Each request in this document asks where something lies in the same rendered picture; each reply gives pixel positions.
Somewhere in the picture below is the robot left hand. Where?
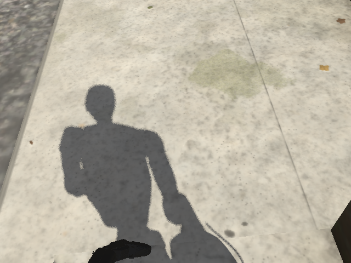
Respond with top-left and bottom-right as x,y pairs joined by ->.
88,239 -> 151,263

